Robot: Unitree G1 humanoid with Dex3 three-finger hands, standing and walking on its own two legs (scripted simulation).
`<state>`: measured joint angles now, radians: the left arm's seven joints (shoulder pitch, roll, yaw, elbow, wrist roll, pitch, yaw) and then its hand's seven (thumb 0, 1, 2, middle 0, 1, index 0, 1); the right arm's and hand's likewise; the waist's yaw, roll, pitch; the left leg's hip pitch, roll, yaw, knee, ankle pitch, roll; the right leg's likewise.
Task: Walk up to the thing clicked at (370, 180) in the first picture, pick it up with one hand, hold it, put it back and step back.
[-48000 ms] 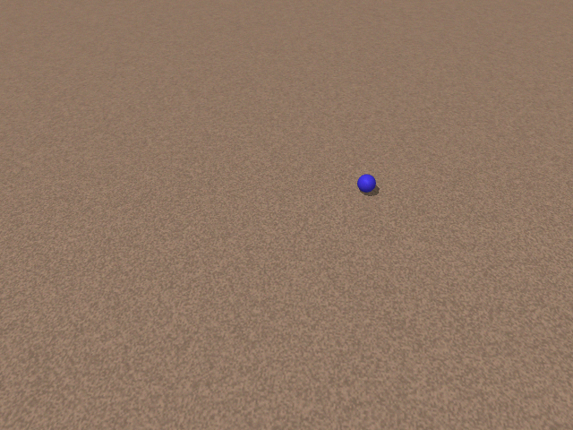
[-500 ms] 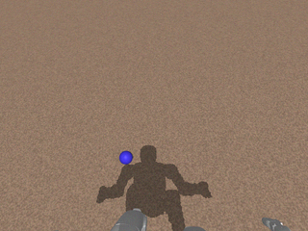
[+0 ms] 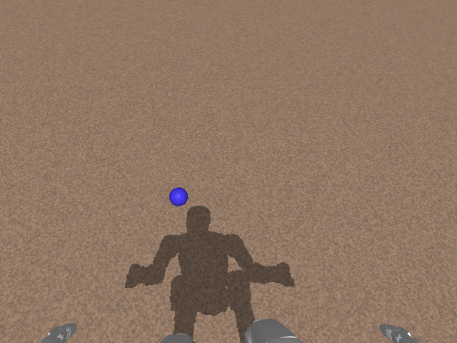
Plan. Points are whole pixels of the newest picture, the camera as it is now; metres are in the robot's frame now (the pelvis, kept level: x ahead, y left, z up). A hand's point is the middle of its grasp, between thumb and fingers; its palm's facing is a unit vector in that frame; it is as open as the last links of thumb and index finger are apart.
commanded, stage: step back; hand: left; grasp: from above
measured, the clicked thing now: (178, 196) +0.76 +0.21 -0.72
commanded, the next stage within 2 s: stand in 1.98 s
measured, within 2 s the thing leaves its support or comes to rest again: neither
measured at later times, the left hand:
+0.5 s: hand out of the picture -0.04 +0.25 -0.15, palm faces +0.03 -0.90 -0.43, open 7.4 cm
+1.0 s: hand out of the picture -0.29 +0.22 -0.14, palm faces +0.01 -0.90 -0.43, open 7.4 cm
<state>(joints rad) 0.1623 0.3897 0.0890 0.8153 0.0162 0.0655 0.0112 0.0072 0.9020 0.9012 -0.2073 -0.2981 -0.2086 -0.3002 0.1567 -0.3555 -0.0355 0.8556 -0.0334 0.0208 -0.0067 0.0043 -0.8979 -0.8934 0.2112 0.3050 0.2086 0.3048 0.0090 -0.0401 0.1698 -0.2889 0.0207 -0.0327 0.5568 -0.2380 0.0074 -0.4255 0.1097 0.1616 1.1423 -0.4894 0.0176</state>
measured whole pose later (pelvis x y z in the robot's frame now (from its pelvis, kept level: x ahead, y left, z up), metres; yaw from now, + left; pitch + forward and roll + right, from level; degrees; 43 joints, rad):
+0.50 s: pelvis -0.18 -0.03 -0.02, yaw +3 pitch -2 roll +2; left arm 0.07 0.39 0.07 0.76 0.03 0.05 0.03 0.01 0.90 0.90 -0.21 -0.30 -0.21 -0.30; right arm 0.19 -0.39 -0.05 0.89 -0.02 0.05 -0.02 0.00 -0.90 -0.89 0.21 0.30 0.20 0.30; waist 0.00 -0.02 0.22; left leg -0.23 -0.05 -0.04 0.66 -0.39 0.00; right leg -0.45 -0.07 -0.01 0.70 -0.21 0.01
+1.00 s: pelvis -0.33 -0.05 +0.00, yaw +0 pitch -3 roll +1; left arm 0.24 0.34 0.06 0.95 0.05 0.01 0.01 0.01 0.90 0.90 -0.21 -0.30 -0.21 -0.30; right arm 0.15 -0.41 -0.05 0.89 -0.01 0.06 0.01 0.00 -0.90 -0.89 0.21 0.30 0.20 0.30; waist 0.04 0.05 0.10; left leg -0.43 -0.07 -0.15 1.02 -0.43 -0.01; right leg -0.25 -0.01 0.03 0.61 -0.32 -0.01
